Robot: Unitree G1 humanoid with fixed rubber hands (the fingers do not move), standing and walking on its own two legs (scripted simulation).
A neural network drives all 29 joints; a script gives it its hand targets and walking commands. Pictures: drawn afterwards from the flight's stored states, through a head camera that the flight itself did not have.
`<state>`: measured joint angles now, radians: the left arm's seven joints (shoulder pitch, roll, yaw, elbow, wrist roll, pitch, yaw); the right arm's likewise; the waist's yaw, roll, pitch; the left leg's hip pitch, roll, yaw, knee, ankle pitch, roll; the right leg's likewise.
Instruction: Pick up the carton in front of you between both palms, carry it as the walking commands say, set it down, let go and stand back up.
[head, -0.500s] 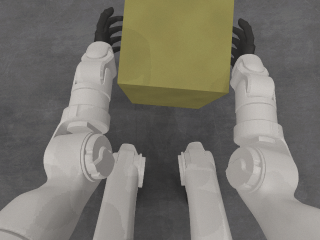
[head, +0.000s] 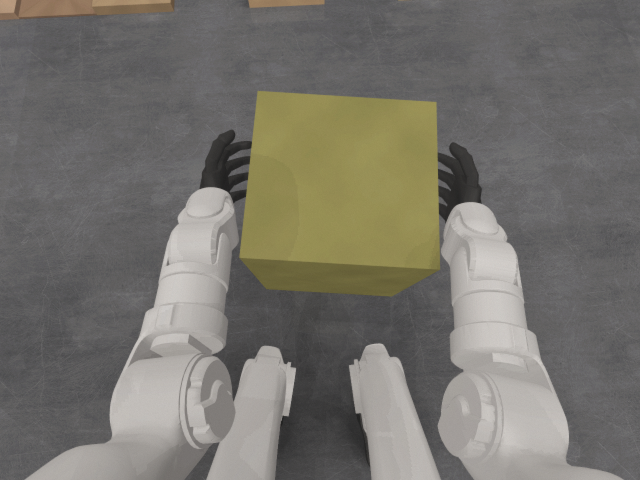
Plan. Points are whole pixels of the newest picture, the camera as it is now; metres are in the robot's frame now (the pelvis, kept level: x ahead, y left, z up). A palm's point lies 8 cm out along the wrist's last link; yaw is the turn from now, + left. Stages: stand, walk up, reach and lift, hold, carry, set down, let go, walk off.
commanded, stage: reach and lift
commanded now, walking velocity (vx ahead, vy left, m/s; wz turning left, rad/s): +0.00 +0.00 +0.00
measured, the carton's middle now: (336, 212) +0.47 -0.02 -0.12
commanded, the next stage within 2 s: hold in 1.90 s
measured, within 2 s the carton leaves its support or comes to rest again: neither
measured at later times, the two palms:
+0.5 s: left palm (156, 179) +0.41 +0.14 +0.11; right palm (525, 192) +0.39 -0.16 +0.11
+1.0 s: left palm (35, 155) +0.36 +0.14 +0.23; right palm out of the picture +0.36 -0.16 +0.23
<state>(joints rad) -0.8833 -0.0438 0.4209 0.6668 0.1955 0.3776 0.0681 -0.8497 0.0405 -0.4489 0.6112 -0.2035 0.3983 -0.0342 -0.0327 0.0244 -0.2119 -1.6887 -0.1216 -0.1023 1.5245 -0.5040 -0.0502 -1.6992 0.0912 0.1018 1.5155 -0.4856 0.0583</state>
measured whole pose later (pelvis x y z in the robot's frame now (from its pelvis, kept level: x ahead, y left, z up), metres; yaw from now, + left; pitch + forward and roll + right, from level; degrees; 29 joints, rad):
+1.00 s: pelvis +0.07 +0.00 +0.20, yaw -1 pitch -2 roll +0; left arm -0.27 -0.15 0.27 0.41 0.27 0.59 0.01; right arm -0.27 0.15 -0.26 0.40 -0.27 0.60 -0.01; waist 0.00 0.01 -0.07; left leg -0.19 -0.05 -0.15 0.46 -0.24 -0.01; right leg -0.20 0.05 0.14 0.46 -0.22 0.01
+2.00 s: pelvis +0.08 +0.00 +0.21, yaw -1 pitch -6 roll +0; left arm -0.24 -0.15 0.20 0.24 0.25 0.72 0.01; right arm -0.23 0.15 -0.20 0.23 -0.25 0.73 0.00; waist 0.00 0.00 -0.01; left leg -0.06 -0.04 -0.14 0.37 -0.21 -0.01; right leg -0.07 0.04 0.14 0.36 -0.19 0.01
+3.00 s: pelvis +0.24 +0.01 +0.20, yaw +2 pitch +6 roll +1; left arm -0.15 -0.13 0.09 -0.31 0.11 1.19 0.10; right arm -0.14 0.13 -0.13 -0.32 -0.09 1.20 -0.09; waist 0.02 -0.04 -0.14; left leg -0.44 0.02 0.14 0.70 -0.43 0.01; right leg -0.14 -0.07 -0.13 0.38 -0.34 0.01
